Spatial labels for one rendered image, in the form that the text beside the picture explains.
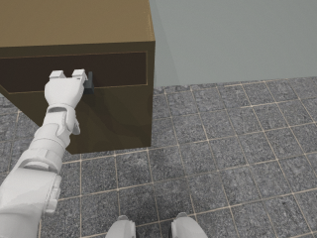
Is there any left robot upper arm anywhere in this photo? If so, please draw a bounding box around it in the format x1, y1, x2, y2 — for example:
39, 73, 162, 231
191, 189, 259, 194
0, 168, 62, 238

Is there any left robot hand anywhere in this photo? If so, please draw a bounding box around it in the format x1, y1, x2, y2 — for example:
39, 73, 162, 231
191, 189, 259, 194
45, 69, 88, 135

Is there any left robot forearm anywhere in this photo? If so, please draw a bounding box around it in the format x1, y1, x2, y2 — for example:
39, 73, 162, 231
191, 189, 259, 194
0, 103, 76, 202

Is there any robot left shin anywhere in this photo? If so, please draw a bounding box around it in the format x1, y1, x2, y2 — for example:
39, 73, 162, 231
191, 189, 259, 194
117, 215, 130, 221

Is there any robot left thigh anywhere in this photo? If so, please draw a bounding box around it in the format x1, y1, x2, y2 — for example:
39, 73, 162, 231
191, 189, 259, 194
105, 219, 136, 238

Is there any drawer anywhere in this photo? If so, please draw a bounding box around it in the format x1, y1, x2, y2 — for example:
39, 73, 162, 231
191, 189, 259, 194
0, 51, 147, 93

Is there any handle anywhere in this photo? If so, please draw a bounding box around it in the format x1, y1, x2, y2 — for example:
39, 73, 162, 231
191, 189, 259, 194
82, 71, 94, 95

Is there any cabinet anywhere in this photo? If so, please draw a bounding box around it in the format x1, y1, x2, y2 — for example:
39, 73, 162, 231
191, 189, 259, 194
0, 0, 156, 155

